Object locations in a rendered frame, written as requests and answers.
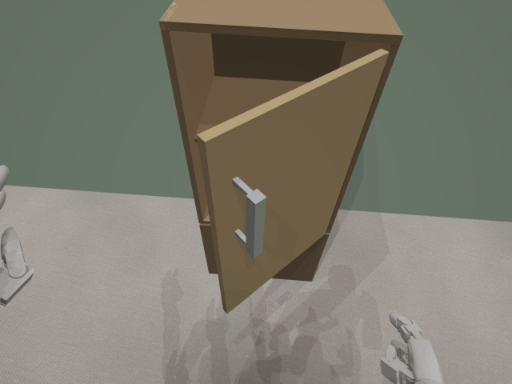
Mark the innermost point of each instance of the cupboard door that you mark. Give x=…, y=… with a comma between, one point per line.
x=296, y=149

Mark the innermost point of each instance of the left robot hand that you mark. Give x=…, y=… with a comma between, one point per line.
x=14, y=275

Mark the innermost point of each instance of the handle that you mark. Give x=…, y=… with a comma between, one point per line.
x=255, y=218

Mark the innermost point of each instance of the right robot hand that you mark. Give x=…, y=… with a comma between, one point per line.
x=417, y=361

